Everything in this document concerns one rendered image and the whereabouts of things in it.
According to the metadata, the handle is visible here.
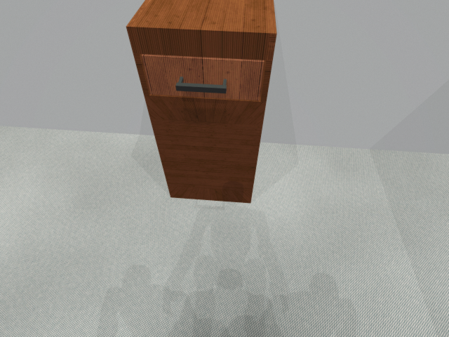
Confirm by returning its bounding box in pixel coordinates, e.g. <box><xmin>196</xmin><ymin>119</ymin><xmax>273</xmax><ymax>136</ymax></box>
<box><xmin>176</xmin><ymin>77</ymin><xmax>227</xmax><ymax>93</ymax></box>

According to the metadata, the drawer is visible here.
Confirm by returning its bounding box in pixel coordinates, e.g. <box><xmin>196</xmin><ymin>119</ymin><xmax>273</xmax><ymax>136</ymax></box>
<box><xmin>141</xmin><ymin>54</ymin><xmax>264</xmax><ymax>100</ymax></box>

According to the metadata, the cabinet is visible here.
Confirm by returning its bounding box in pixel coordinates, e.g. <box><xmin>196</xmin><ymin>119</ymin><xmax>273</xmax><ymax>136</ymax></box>
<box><xmin>126</xmin><ymin>0</ymin><xmax>277</xmax><ymax>203</ymax></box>

